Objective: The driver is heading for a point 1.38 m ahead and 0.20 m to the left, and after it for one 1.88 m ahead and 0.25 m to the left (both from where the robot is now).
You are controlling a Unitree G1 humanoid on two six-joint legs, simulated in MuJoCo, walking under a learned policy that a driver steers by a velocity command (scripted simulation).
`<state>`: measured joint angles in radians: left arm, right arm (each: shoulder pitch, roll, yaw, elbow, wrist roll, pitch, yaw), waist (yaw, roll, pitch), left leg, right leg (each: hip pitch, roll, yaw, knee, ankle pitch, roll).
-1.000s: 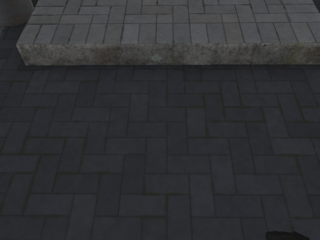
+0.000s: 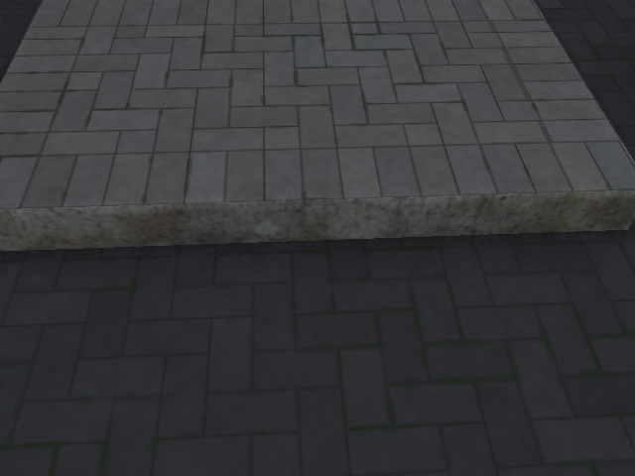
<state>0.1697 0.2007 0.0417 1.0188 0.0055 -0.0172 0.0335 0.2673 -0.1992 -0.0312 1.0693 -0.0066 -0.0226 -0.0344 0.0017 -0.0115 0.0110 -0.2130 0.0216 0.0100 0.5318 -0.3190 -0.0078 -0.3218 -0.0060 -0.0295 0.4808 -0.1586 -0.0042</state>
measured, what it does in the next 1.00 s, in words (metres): walks ahead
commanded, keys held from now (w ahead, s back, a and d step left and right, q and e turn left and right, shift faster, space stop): no key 0.54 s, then w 0.46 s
